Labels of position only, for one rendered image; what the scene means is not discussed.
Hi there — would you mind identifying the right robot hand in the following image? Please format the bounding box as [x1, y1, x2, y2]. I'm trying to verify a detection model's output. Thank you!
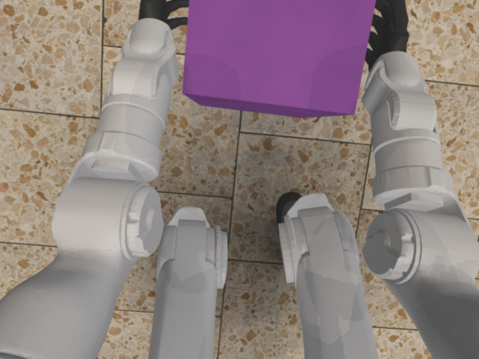
[365, 0, 409, 72]

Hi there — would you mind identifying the right robot thigh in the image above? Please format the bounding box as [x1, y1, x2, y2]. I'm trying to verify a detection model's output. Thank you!
[278, 206, 379, 359]

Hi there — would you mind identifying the left robot forearm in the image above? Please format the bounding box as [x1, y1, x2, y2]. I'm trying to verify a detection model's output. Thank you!
[52, 18, 179, 239]

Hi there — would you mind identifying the right robot upper arm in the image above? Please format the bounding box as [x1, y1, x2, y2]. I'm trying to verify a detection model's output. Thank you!
[362, 208, 479, 359]

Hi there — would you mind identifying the left robot hand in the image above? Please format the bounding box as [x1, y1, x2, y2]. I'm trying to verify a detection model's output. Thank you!
[138, 0, 189, 30]

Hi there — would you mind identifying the robot right foot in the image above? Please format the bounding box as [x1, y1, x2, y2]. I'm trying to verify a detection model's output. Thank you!
[276, 192, 302, 234]

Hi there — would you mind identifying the left robot upper arm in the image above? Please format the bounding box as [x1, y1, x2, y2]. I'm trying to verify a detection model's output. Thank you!
[0, 177, 164, 359]

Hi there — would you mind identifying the carton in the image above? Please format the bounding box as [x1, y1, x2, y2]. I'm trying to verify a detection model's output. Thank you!
[182, 0, 376, 118]

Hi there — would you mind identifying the right robot forearm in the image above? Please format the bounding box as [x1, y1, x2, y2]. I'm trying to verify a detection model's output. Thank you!
[362, 51, 479, 244]

